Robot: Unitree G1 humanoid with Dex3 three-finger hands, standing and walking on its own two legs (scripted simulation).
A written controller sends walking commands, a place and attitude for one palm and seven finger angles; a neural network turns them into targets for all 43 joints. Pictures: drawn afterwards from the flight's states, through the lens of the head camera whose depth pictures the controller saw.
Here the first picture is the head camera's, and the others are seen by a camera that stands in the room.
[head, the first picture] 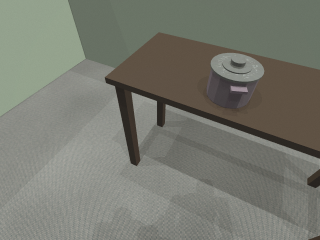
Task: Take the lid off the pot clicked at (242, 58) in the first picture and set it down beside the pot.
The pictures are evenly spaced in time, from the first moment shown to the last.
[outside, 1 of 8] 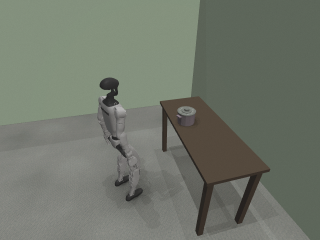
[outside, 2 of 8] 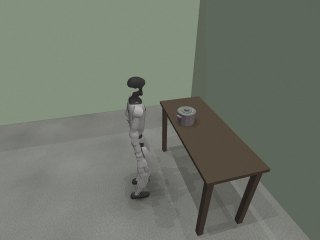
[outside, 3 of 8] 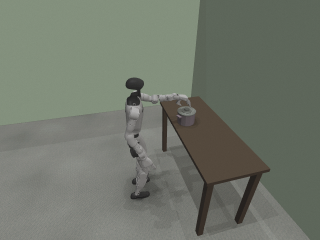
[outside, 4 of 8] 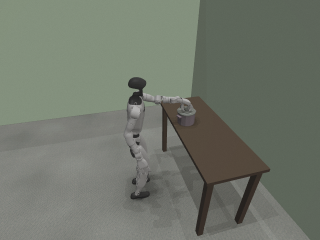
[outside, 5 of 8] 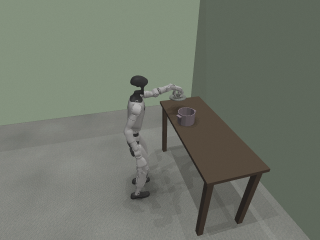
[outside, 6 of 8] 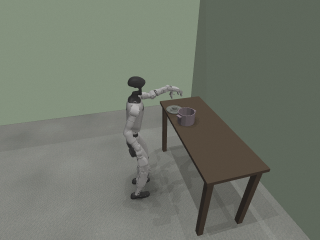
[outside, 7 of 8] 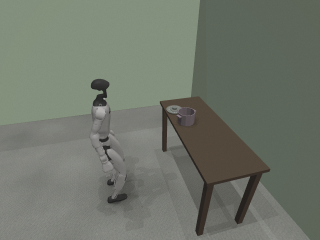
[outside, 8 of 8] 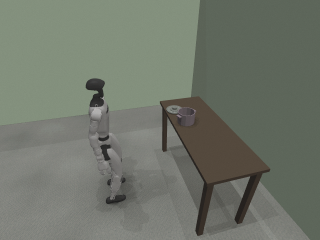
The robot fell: no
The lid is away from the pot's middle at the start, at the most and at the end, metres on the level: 0.00 0.25 0.25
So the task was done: yes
